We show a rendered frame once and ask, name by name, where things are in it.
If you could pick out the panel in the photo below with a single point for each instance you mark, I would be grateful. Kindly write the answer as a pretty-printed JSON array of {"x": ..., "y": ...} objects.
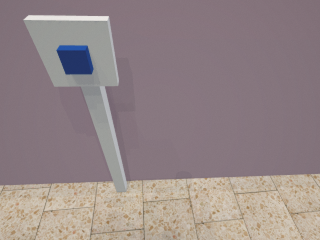
[{"x": 48, "y": 32}]

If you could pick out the button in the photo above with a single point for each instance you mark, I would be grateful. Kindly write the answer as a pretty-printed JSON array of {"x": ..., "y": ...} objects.
[{"x": 75, "y": 59}]

